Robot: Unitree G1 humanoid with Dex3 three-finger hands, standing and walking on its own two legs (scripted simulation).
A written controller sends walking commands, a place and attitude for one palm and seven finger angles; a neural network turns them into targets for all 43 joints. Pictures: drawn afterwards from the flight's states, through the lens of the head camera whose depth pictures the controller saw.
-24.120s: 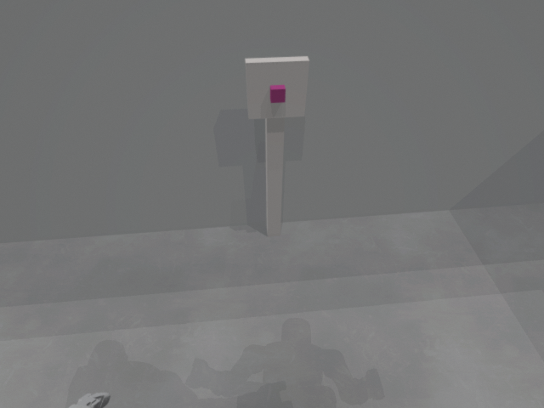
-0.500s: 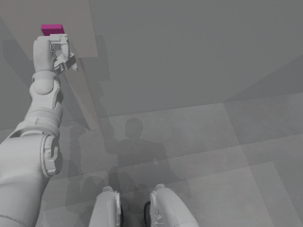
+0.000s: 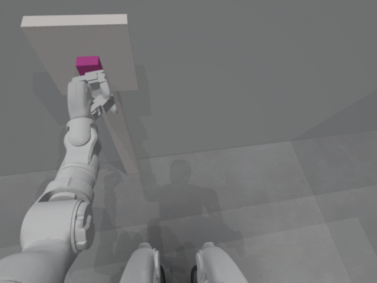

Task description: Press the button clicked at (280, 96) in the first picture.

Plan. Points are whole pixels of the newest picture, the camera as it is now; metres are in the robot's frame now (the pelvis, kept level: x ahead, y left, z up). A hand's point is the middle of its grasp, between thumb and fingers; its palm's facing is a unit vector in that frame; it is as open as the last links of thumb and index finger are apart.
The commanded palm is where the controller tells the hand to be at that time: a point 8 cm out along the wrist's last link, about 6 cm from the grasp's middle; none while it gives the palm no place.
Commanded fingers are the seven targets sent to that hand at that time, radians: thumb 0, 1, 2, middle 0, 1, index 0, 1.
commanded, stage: pull the fist back off the button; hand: left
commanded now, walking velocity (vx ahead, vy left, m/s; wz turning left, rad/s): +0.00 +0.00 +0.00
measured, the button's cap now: (90, 67) +0.55 +0.18 +0.08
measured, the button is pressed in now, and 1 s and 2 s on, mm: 0 0 0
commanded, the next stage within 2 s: draw the hand back to the body in 0.48 s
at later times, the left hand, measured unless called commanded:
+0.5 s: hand (114, 127) +0.43 +0.13 +0.05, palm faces +0.07 -1.00 -0.03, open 3.1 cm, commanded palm +0.40 +0.18 +0.06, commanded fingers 0.00 0.90 0.90 -1.30 -1.50 -1.30 -1.50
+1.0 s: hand (79, 145) +0.34 +0.16 +0.13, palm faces +0.10 -0.99 -0.04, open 3.1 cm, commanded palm +0.31 +0.21 +0.14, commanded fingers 0.00 0.90 0.90 -1.30 -1.50 -1.30 -1.50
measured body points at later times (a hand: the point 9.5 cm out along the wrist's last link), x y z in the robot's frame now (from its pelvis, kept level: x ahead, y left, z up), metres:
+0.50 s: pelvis +0.03 -0.02 +0.01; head +0.12 +0.00 +0.45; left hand +0.42 +0.18 +0.05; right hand +0.15 -0.27 -0.10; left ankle +0.04 +0.07 -0.64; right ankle +0.02 -0.11 -0.64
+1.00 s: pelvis +0.03 -0.02 +0.06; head +0.06 -0.03 +0.51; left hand +0.33 +0.21 +0.13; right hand +0.16 -0.27 -0.05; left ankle +0.04 +0.07 -0.64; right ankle +0.02 -0.11 -0.64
